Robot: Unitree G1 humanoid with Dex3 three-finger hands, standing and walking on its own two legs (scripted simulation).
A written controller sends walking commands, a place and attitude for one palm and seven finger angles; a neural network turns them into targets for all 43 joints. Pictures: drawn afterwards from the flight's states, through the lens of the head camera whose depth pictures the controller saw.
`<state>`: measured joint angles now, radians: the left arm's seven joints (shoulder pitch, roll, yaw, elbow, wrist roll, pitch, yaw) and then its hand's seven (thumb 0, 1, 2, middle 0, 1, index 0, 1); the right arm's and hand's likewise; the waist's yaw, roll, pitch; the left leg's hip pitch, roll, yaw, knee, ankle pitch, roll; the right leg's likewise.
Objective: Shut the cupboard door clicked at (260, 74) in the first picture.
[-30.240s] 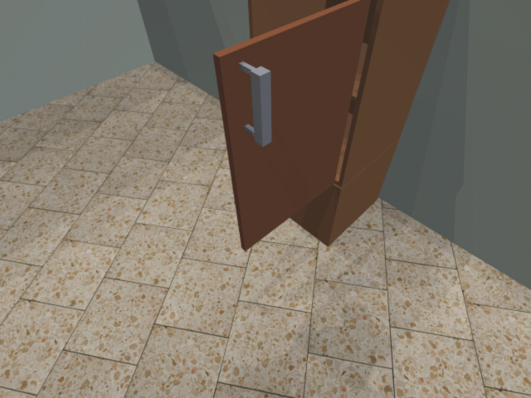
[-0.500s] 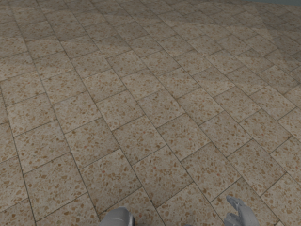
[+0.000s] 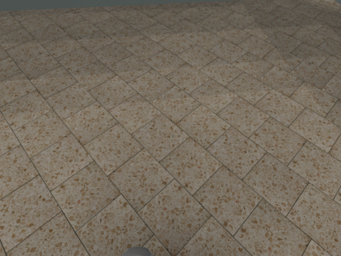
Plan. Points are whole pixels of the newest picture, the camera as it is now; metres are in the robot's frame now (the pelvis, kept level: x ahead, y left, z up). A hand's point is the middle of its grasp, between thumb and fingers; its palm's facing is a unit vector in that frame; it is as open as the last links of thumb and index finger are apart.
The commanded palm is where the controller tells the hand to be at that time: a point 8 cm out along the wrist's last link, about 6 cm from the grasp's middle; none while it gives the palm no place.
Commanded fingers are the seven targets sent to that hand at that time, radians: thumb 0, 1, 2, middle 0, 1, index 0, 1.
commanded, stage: turn to face it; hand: left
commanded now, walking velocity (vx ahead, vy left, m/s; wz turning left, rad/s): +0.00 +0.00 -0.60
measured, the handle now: out of the picture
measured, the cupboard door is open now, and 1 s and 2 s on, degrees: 62 62 62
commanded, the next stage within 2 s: none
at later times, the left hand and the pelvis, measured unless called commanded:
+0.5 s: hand (128, 213) +0.23 +0.14 -0.14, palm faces -0.34 -0.89 -0.31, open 7.4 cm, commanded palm none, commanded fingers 0.00 0.90 0.90 -0.20 -0.30 -0.20 -0.30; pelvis +0.01 -0.01 -0.01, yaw -19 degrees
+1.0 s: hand (125, 220) +0.22 +0.15 -0.17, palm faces -0.54 -0.82 -0.19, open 7.4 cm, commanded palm none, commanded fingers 0.00 0.90 0.90 -0.20 -0.30 -0.20 -0.30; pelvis +0.03 +0.02 +0.00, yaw -36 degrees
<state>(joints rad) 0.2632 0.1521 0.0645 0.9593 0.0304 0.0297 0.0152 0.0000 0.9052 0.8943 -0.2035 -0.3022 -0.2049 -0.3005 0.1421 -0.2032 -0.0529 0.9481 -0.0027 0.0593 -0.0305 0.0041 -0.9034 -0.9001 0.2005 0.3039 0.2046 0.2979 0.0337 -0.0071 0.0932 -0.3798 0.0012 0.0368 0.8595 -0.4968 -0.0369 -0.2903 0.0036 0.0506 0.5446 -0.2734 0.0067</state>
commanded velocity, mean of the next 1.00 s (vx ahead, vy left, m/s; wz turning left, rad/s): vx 0.00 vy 0.00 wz -0.60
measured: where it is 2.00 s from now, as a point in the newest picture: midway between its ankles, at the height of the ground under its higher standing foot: outside the picture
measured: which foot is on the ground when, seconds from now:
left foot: up 0.00-0.04, down 0.06-0.46, up 0.48-0.80, down 0.82-1.00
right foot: down 0.00-0.08, up 0.10-0.44, down 0.46-0.82, up 0.84-1.00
